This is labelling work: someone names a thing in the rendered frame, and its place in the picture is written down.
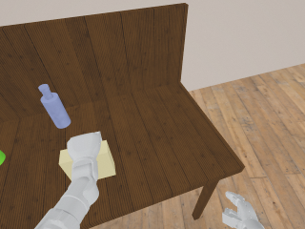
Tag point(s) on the right robot forearm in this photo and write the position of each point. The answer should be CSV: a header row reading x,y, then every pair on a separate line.
x,y
251,224

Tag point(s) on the robot left hand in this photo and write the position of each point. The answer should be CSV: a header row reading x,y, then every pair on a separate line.
x,y
84,145

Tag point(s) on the left robot forearm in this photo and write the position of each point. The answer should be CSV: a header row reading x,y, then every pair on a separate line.
x,y
70,210

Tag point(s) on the sponge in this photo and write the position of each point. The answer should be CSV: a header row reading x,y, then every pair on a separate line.
x,y
105,163

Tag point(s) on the table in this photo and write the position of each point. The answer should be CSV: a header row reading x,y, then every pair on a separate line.
x,y
117,73

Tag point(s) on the robot right hand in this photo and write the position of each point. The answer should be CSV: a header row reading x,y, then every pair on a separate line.
x,y
244,211

